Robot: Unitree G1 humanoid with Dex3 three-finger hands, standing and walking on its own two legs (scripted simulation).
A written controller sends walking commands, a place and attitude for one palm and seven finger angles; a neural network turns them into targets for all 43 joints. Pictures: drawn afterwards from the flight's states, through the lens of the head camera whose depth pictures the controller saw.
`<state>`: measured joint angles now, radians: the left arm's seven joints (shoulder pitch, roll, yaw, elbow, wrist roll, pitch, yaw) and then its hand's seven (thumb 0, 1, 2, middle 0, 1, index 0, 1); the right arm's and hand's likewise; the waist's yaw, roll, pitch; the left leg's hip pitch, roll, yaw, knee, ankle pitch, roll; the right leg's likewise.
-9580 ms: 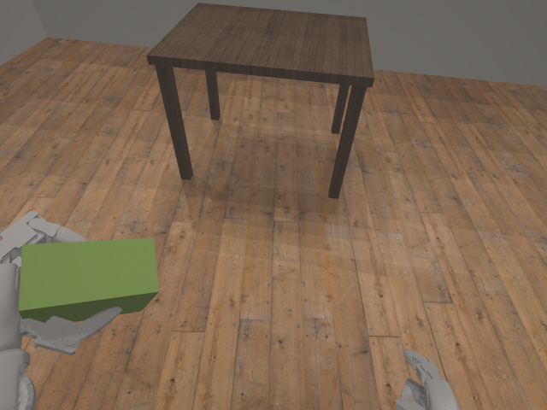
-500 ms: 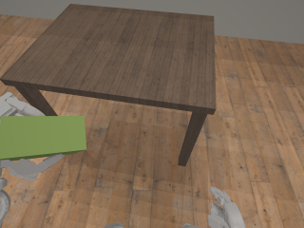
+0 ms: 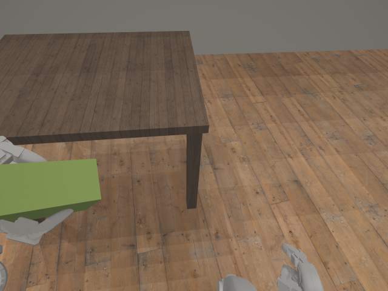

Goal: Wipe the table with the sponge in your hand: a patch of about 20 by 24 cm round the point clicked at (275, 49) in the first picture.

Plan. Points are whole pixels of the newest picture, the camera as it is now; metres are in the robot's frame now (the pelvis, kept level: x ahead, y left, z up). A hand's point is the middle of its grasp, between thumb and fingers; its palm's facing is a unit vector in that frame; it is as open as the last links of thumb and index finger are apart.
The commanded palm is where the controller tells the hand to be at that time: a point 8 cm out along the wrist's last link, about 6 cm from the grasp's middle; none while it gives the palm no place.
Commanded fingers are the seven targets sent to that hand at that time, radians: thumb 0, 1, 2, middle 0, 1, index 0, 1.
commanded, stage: turn to face it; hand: left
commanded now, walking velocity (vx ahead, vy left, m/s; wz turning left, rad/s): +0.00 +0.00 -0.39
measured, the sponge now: (62, 189) +0.22 +0.23 +0.15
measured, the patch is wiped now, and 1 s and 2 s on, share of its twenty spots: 0.00 0.00 0.00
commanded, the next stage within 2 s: take the last steps up to it in 0.26 s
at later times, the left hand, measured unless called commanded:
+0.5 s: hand (114, 209) +0.19 +0.14 +0.18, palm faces +0.22 -0.85 -0.48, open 10.1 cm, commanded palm +0.14 +0.19 +0.19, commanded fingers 0.00 0.10 1.30 -1.20 -1.60 -1.20 -1.60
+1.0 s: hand (135, 203) +0.21 +0.11 +0.17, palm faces +0.21 -0.85 -0.49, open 10.1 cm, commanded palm +0.15 +0.18 +0.19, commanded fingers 0.00 0.10 1.30 -1.20 -1.60 -1.20 -1.60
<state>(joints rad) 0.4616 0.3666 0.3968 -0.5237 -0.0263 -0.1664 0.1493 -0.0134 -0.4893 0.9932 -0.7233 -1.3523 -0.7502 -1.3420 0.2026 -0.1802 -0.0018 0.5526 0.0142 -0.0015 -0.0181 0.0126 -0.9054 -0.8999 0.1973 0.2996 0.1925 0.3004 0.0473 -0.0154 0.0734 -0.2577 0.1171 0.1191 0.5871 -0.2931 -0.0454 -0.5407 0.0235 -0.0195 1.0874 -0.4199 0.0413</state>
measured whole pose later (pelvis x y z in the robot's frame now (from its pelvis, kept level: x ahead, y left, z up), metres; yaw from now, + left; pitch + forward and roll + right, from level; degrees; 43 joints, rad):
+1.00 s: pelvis -0.04 -0.08 +0.01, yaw -7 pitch +1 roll +2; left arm 0.49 0.35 0.33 -0.48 0.00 -0.24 0.12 -0.01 -0.49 0.99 -0.73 -1.35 -0.76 -1.34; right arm 0.18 -0.20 -0.01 0.65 0.00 -0.02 -0.03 0.01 -0.90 -0.90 0.20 0.30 0.20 0.30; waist -0.01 0.00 0.09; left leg -0.48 0.07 0.06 0.96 -0.33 -0.01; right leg -0.26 -0.08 -0.13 0.50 -0.26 -0.03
